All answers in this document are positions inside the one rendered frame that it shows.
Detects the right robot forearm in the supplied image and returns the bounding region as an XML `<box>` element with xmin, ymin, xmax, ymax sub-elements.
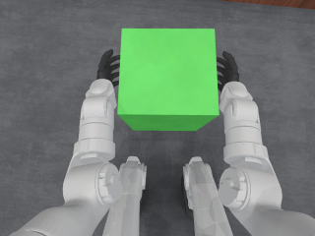
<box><xmin>219</xmin><ymin>81</ymin><xmax>278</xmax><ymax>180</ymax></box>

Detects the robot right hand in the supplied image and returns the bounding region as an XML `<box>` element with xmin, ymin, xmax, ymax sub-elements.
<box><xmin>216</xmin><ymin>51</ymin><xmax>239</xmax><ymax>92</ymax></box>

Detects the carton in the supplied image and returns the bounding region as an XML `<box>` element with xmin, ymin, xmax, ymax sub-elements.
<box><xmin>117</xmin><ymin>29</ymin><xmax>220</xmax><ymax>132</ymax></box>

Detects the left robot thigh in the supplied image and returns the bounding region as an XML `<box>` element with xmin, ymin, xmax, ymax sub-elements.
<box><xmin>102</xmin><ymin>160</ymin><xmax>147</xmax><ymax>236</ymax></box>

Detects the robot thigh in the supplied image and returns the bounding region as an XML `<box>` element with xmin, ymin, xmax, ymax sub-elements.
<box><xmin>102</xmin><ymin>160</ymin><xmax>147</xmax><ymax>236</ymax></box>
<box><xmin>183</xmin><ymin>161</ymin><xmax>233</xmax><ymax>236</ymax></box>

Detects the left robot forearm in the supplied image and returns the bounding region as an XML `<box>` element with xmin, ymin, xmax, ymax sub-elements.
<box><xmin>62</xmin><ymin>79</ymin><xmax>117</xmax><ymax>198</ymax></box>

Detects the robot left hand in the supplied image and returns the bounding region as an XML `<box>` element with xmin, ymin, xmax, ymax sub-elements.
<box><xmin>96</xmin><ymin>49</ymin><xmax>121</xmax><ymax>88</ymax></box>

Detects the robot left upper arm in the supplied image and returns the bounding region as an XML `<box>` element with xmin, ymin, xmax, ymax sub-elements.
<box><xmin>9</xmin><ymin>161</ymin><xmax>123</xmax><ymax>236</ymax></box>

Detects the robot right upper arm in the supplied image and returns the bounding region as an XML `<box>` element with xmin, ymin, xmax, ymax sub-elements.
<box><xmin>218</xmin><ymin>165</ymin><xmax>315</xmax><ymax>236</ymax></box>

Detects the right robot thigh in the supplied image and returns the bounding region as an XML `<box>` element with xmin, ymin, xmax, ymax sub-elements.
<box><xmin>183</xmin><ymin>161</ymin><xmax>233</xmax><ymax>236</ymax></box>

